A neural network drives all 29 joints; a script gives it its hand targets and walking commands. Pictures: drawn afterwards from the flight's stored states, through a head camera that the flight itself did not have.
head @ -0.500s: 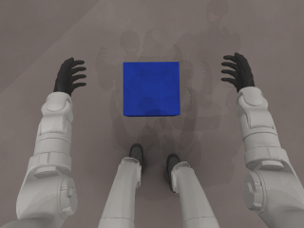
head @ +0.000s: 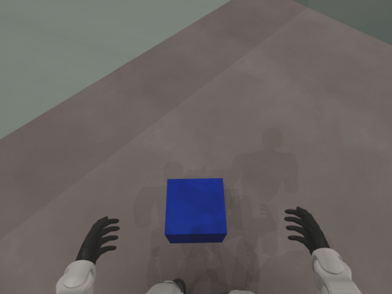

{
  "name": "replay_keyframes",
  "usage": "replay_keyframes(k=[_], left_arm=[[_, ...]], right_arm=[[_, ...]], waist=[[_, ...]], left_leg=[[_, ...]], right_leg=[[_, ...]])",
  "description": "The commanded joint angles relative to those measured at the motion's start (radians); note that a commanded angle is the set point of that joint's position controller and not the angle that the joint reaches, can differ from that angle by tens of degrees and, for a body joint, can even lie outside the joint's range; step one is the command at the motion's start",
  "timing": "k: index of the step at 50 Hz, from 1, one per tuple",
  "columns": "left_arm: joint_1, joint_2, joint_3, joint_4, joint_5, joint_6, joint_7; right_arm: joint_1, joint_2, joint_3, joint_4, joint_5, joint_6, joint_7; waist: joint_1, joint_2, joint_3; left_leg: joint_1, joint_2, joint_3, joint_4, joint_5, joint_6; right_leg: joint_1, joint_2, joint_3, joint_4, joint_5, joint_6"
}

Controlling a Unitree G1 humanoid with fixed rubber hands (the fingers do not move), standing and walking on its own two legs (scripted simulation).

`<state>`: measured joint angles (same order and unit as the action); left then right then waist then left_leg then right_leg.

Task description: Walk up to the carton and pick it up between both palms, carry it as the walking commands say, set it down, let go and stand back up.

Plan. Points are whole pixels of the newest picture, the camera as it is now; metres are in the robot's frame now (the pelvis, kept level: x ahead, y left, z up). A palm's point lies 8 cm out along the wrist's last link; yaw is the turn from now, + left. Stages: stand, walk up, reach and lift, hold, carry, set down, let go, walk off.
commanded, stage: let go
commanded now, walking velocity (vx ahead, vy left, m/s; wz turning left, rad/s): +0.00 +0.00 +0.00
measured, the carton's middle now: (195, 211) +0.43 +0.03 -0.65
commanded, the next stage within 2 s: stand in 0.52 s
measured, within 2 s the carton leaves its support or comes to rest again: neither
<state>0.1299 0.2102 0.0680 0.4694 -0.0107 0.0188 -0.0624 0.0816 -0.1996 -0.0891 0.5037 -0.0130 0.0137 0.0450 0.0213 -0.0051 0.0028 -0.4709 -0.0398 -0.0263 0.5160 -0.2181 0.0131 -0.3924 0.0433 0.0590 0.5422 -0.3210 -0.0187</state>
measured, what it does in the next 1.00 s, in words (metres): stands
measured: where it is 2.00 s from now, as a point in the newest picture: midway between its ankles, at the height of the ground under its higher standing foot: outside the picture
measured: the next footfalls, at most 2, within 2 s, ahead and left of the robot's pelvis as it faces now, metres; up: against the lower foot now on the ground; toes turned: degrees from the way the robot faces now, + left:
none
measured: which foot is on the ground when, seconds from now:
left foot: down 0.00-1.00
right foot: down 0.00-1.00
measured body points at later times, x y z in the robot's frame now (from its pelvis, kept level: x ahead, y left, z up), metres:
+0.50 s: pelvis +0.00 +0.00 +0.01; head +0.01 +0.00 +0.46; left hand +0.18 +0.23 -0.06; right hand +0.18 -0.24 -0.06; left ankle +0.02 +0.11 -0.73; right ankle -0.04 -0.11 -0.73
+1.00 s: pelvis +0.01 +0.01 +0.01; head +0.01 +0.01 +0.46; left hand +0.14 +0.29 -0.10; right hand +0.13 -0.28 -0.09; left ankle +0.02 +0.11 -0.73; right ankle -0.04 -0.11 -0.73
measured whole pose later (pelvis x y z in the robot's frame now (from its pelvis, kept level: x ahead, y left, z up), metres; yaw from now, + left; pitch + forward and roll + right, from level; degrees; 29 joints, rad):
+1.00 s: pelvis +0.01 +0.01 +0.01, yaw -1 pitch -2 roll +0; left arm 0.23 0.31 0.07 0.76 0.01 -0.01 0.03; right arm 0.20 -0.29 -0.06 0.81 -0.02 -0.02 -0.03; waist 0.00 -0.01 0.02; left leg -0.19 -0.03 -0.02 0.49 -0.26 0.02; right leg -0.08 0.05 0.07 0.44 -0.32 -0.01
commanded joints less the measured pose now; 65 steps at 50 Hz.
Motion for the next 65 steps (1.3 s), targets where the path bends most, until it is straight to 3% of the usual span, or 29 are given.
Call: replay_keyframes(k=[1,10,19,26,27,30,34,40,65], left_arm=[[0.037,0.096,0.003,-0.123,-0.005,-0.008,0.001],[0.056,0.11,0.003,-0.146,0.012,0.065,-0.01],[0.064,0.112,0.011,-0.142,0.017,0.104,-0.01],[0.036,0.11,-0.006,-0.166,0.016,0.142,0.005],[0.042,0.215,0.039,-0.006,0.005,0.078,0.045],[0.049,0.202,0.051,0.036,0.028,0.003,0.062],[0.048,0.191,0.052,0.091,0.029,-0.028,0.066],[0.072,0.21,0.049,0.154,0.027,-0.038,0.085],[0.069,0.237,0.003,0.372,0.02,-0.04,0.104]], right_arm=[[0.036,-0.096,-0.004,-0.126,0.014,-0.012,0.0],[0.072,-0.11,0.015,-0.165,0.013,0.054,0.023],[0.095,-0.106,0.014,-0.164,-0.001,0.1,0.024],[0.093,-0.115,0.017,-0.166,0.003,0.121,0.006],[0.066,-0.206,-0.029,-0.012,-0.009,0.064,-0.03],[0.069,-0.194,-0.021,0.042,-0.023,-0.009,-0.048],[0.066,-0.196,-0.022,0.105,-0.019,-0.039,-0.052],[0.083,-0.217,-0.019,0.174,-0.016,-0.049,-0.071],[0.083,-0.243,0.015,0.378,0.002,-0.048,-0.087]], waist=[[-0.004,-0.017,-0.184],[-0.023,-0.033,0.032],[-0.015,-0.008,0.012],[-0.027,-0.018,0.034],[-0.011,-0.032,-0.027],[-0.024,-0.028,0.028],[-0.022,0.014,0.012],[-0.023,0.018,-0.035],[-0.026,0.008,0.021]], left_leg=[[0.426,0.01,0.008,-0.055,0.283,-0.029],[0.532,-0.002,0.01,-0.099,0.178,-0.017],[0.535,-0.011,0.003,-0.086,0.244,-0.011],[0.55,-0.007,-0.001,-0.081,0.218,-0.016],[0.38,0.064,-0.018,-0.052,0.104,-0.018],[0.314,0.068,-0.046,-0.076,0.004,0.0],[0.315,0.092,-0.072,-0.083,0.105,0.004],[0.359,0.107,-0.079,-0.061,0.259,0.003],[0.364,0.127,-0.103,-0.148,0.192,0.0]], right_leg=[[0.045,-0.025,-0.023,-0.137,0.273,0.04],[0.061,-0.053,-0.018,-0.223,0.164,0.023],[0.174,-0.033,-0.015,-0.185,0.304,0.032],[0.174,-0.025,-0.012,-0.17,0.263,0.02],[0.155,-0.054,-0.009,-0.153,0.107,0.052],[0.135,-0.067,0.046,-0.187,0.018,0.028],[0.166,-0.071,0.057,-0.167,0.13,0.028],[0.209,-0.077,0.058,-0.146,0.254,0.035],[0.243,-0.107,0.085,-0.214,0.194,0.029]])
